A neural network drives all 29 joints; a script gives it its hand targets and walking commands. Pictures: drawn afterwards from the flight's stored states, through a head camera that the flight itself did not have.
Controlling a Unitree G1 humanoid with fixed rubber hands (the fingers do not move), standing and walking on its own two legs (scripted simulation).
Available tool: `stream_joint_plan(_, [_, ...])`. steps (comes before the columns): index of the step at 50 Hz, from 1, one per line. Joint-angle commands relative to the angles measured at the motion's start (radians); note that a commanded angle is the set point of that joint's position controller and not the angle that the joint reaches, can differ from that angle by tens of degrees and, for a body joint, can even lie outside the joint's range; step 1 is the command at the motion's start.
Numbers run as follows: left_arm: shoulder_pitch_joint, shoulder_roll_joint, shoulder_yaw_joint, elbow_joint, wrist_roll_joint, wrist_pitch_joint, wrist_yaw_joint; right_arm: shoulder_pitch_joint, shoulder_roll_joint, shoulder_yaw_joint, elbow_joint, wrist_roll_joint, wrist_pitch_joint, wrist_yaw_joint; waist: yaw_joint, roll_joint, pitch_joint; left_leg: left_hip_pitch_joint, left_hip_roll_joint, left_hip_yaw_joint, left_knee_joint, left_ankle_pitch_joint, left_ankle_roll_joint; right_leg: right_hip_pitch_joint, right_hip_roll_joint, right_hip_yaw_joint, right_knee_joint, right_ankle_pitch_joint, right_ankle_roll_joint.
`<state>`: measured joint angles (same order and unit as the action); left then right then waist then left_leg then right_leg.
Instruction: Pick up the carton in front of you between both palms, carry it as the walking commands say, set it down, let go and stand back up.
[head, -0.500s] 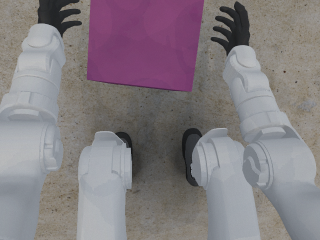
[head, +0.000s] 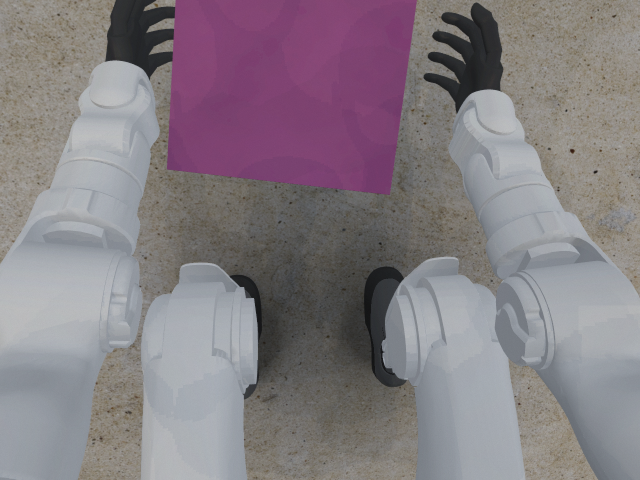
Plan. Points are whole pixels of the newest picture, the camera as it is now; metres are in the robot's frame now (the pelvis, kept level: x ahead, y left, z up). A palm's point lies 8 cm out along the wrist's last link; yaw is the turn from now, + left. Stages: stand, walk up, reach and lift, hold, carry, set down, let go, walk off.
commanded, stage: reach and lift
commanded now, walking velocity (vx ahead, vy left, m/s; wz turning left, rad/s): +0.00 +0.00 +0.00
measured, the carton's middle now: (289, 100) +0.50 +0.05 -0.25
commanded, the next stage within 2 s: none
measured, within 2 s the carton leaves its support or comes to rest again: leaves its support in 0.46 s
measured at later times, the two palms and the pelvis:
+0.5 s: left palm (156, 61) +0.51 +0.18 -0.17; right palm (458, 76) +0.51 -0.12 -0.15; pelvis +0.00 +0.00 +0.00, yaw +1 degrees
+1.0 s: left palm out of the picture +0.47 +0.19 +0.03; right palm (590, 43) +0.48 -0.11 +0.04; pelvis +0.00 -0.01 +0.11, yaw +5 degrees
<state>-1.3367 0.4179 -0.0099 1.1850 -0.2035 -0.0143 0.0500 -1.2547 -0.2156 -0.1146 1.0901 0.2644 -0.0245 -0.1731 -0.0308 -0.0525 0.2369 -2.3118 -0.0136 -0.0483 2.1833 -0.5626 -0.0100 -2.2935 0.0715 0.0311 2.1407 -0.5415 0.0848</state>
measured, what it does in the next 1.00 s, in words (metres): rises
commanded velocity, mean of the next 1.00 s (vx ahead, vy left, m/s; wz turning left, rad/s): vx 0.00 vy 0.00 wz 0.00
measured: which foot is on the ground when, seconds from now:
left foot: down 0.00-1.00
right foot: down 0.00-1.00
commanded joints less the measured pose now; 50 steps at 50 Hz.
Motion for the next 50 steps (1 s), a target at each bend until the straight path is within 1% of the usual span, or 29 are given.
stream_joint_plan(1, [-0.269,0.043,-0.020,-0.088,-0.007,-0.024,0.000,-0.179,0.040,0.027,-0.090,0.015,-0.022,-0.002,0.042,0.119,-1.026,0.584,0.010,0.023,-0.215,0.261,0.004,0.483,0.005,-0.096,-0.132,0.247,-0.007])
stream_joint_plan(5, [-0.337,-0.069,-0.077,-0.086,-0.013,-0.034,-0.001,-0.252,0.172,0.082,-0.080,0.037,-0.026,0.000,0.066,0.119,-1.019,0.571,0.002,0.027,-0.235,0.221,0.014,0.516,0.026,-0.093,-0.139,0.227,-0.009])
stream_joint_plan(7, [-0.404,-0.209,-0.111,-0.075,-0.020,-0.028,-0.022,-0.306,0.288,0.094,-0.057,0.022,-0.023,0.015,0.044,0.112,-1.004,0.551,-0.008,0.023,-0.236,0.197,0.016,0.518,0.038,-0.094,-0.143,0.214,-0.013])
stream_joint_plan(9, [-0.522,-0.404,-0.150,-0.073,-0.014,-0.014,-0.066,-0.382,0.465,0.088,-0.026,-0.031,-0.012,0.048,0.006,0.110,-0.988,0.526,-0.023,0.019,-0.221,0.179,0.010,0.508,0.051,-0.095,-0.138,0.206,-0.022])
stream_joint_plan(10, [-0.574,-0.494,-0.164,-0.073,-0.002,-0.004,-0.090,-0.415,0.543,0.066,-0.010,-0.075,-0.005,0.064,-0.017,0.114,-0.975,0.515,-0.032,0.020,-0.212,0.170,0.004,0.503,0.058,-0.096,-0.135,0.201,-0.026])
stream_joint_plan(11, [-0.601,-0.631,-0.181,-0.111,0.003,0.006,-0.122,-0.460,0.649,0.070,-0.034,-0.105,0.003,0.097,-0.016,0.119,-0.976,0.519,-0.047,0.025,-0.209,0.181,0.008,0.489,0.066,-0.102,-0.127,0.202,-0.034])
stream_joint_plan(12, [-0.619,-0.709,-0.179,-0.113,0.020,0.018,-0.147,-0.501,0.718,0.053,-0.036,-0.128,0.015,0.125,-0.012,0.134,-0.970,0.528,-0.054,0.032,-0.203,0.192,0.007,0.464,0.072,-0.107,-0.118,0.201,-0.040])
stream_joint_plan(14, [-0.625,-0.827,-0.179,-0.149,0.036,0.030,-0.177,-0.538,0.819,0.040,-0.063,-0.157,0.036,0.169,0.010,0.134,-0.984,0.522,-0.073,0.051,-0.199,0.220,0.009,0.454,0.088,-0.119,-0.111,0.203,-0.045])
stream_joint_plan(15, [-0.616,-0.864,-0.171,-0.162,0.039,0.035,-0.184,-0.543,0.860,0.047,-0.077,-0.162,0.045,0.182,0.014,0.116,-1.008,0.532,-0.078,0.055,-0.196,0.244,0.011,0.460,0.094,-0.127,-0.107,0.220,-0.042])
stream_joint_plan(17, [-0.610,-0.921,-0.175,-0.219,0.017,0.039,-0.189,-0.533,0.934,0.081,-0.129,-0.162,0.059,0.196,0.017,0.087,-1.104,0.569,-0.088,0.063,-0.184,0.311,0.014,0.511,0.102,-0.136,-0.100,0.283,-0.040])
stream_joint_plan(19, [-0.616,-0.984,-0.204,-0.299,-0.015,0.044,-0.185,-0.519,1.011,0.119,-0.193,-0.141,0.071,0.202,0.023,0.078,-1.212,0.629,-0.093,0.070,-0.177,0.390,0.010,0.575,0.109,-0.138,-0.092,0.364,-0.039])
stream_joint_plan(22, [-0.609,-1.071,-0.250,-0.425,-0.042,0.059,-0.166,-0.524,1.110,0.190,-0.317,-0.090,0.092,0.206,0.053,0.103,-1.425,0.790,-0.101,0.082,-0.181,0.516,-0.001,0.654,0.119,-0.142,-0.086,0.464,-0.036])
stream_joint_plan(24, [-0.603,-1.098,-0.267,-0.526,-0.034,0.076,-0.149,-0.536,1.148,0.238,-0.403,-0.058,0.114,0.205,0.085,0.133,-1.565,0.917,-0.107,0.090,-0.197,0.565,-0.006,0.666,0.126,-0.149,-0.098,0.461,-0.030])
stream_joint_plan(26, [-0.592,-1.122,-0.285,-0.616,-0.017,0.102,-0.134,-0.569,1.160,0.289,-0.498,-0.040,0.140,0.202,0.101,0.149,-1.672,1.025,-0.111,0.096,-0.213,0.572,-0.008,0.664,0.133,-0.157,-0.118,0.425,-0.024])
stream_joint_plan(28, [-0.574,-1.144,-0.303,-0.681,-0.002,0.137,-0.125,-0.589,1.139,0.322,-0.578,-0.046,0.163,0.198,0.102,0.149,-1.718,1.066,-0.117,0.104,-0.241,0.513,-0.008,0.677,0.136,-0.162,-0.147,0.366,-0.024])
stream_joint_plan(29, [-0.561,-1.155,-0.305,-0.692,0.008,0.156,-0.125,-0.585,1.125,0.324,-0.583,-0.057,0.177,0.197,0.098,0.149,-1.697,1.058,-0.120,0.105,-0.263,0.461,-0.008,0.672,0.136,-0.163,-0.167,0.322,-0.026])
stream_joint_plan(31, [-0.525,-1.194,-0.283,-0.660,0.044,0.194,-0.137,-0.549,1.127,0.298,-0.534,-0.105,0.211,0.199,0.082,0.153,-1.556,0.976,-0.123,0.113,-0.325,0.306,-0.009,0.640,0.137,-0.164,-0.220,0.195,-0.038])
stream_joint_plan(34, [-0.447,-1.269,-0.201,-0.538,0.112,0.244,-0.177,-0.515,1.176,0.222,-0.450,-0.192,0.254,0.213,0.054,0.162,-1.338,0.816,-0.127,0.120,-0.411,0.090,-0.006,0.598,0.135,-0.159,-0.301,0.037,-0.056])
stream_joint_plan(35, [-0.435,-1.294,-0.181,-0.511,0.129,0.254,-0.193,-0.506,1.189,0.196,-0.431,-0.216,0.263,0.218,0.041,0.167,-1.301,0.782,-0.129,0.122,-0.428,0.050,-0.007,0.600,0.134,-0.158,-0.323,0.015,-0.059])
stream_joint_plan(37, [-0.429,-1.325,-0.142,-0.470,0.155,0.264,-0.218,-0.482,1.207,0.146,-0.385,-0.263,0.276,0.226,0.014,0.161,-1.259,0.739,-0.132,0.124,-0.451,0.018,-0.008,0.612,0.131,-0.155,-0.360,0.006,-0.061])
stream_joint_plan(38, [-0.419,-1.331,-0.116,-0.441,0.170,0.267,-0.228,-0.458,1.213,0.119,-0.353,-0.288,0.282,0.230,0.003,0.152,-1.237,0.725,-0.134,0.124,-0.463,0.013,-0.007,0.616,0.130,-0.153,-0.379,0.007,-0.062])
stream_joint_plan(40, [-0.379,-1.336,-0.052,-0.378,0.208,0.272,-0.243,-0.399,1.222,0.064,-0.296,-0.339,0.292,0.236,-0.009,0.133,-1.191,0.709,-0.140,0.122,-0.492,0.016,-0.004,0.629,0.130,-0.148,-0.425,0.011,-0.062])
stream_joint_plan(41, [-0.369,-1.346,-0.037,-0.363,0.223,0.273,-0.250,-0.384,1.222,0.041,-0.286,-0.357,0.294,0.241,-0.012,0.129,-1.185,0.715,-0.142,0.122,-0.507,0.027,-0.003,0.641,0.129,-0.143,-0.445,0.019,-0.061])
stream_joint_plan(43, [-0.347,-1.368,-0.021,-0.349,0.245,0.275,-0.261,-0.372,1.249,0.030,-0.287,-0.373,0.294,0.253,-0.004,0.121,-1.210,0.740,-0.148,0.123,-0.537,0.064,-0.003,0.674,0.128,-0.135,-0.480,0.051,-0.056])
stream_joint_plan(45, [-0.321,-1.388,-0.023,-0.361,0.249,0.273,-0.266,-0.361,1.284,0.063,-0.314,-0.363,0.292,0.263,0.010,0.105,-1.273,0.791,-0.152,0.121,-0.562,0.122,-0.003,0.721,0.127,-0.126,-0.507,0.100,-0.050])
stream_joint_plan(50, [-0.255,-1.417,-0.106,-0.465,0.208,0.260,-0.252,-0.315,1.357,0.237,-0.431,-0.285,0.290,0.274,0.050,0.058,-1.456,0.937,-0.156,0.117,-0.600,0.276,-0.008,0.868,0.128,-0.110,-0.554,0.235,-0.027])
